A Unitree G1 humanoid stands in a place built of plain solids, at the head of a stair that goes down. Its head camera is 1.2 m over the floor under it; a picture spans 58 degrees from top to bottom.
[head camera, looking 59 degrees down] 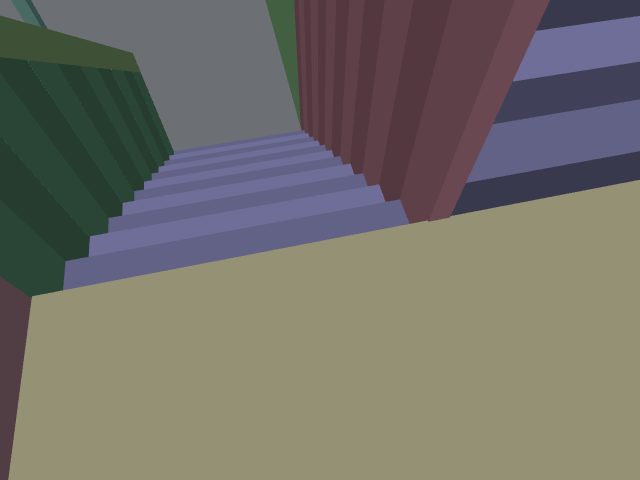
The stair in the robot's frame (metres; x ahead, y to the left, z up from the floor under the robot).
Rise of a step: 0.17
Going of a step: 0.21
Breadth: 1.25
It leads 13 degrees to the left of straight ahead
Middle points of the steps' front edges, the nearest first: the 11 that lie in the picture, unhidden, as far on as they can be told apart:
0.66 0.25 0.00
0.87 0.30 -0.17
1.08 0.35 -0.34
1.29 0.39 -0.50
1.49 0.44 -0.67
1.70 0.49 -0.84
1.91 0.53 -1.01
2.12 0.58 -1.18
2.33 0.63 -1.35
2.53 0.67 -1.52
2.74 0.72 -1.69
